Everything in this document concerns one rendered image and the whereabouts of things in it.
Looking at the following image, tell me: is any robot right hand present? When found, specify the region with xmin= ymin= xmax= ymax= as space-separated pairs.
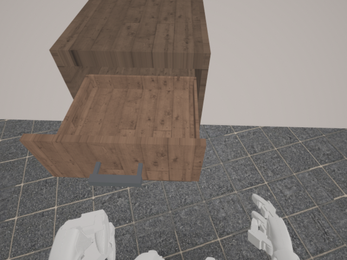
xmin=248 ymin=194 xmax=293 ymax=258

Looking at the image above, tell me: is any robot left hand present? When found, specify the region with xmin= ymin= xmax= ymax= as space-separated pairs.
xmin=48 ymin=209 xmax=115 ymax=260

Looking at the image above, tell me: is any cabinet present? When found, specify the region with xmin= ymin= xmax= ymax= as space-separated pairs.
xmin=49 ymin=0 xmax=211 ymax=182

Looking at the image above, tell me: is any handle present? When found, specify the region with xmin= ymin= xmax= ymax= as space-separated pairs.
xmin=88 ymin=162 xmax=143 ymax=187

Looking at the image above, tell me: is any drawer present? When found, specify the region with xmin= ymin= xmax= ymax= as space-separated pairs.
xmin=19 ymin=74 xmax=206 ymax=181

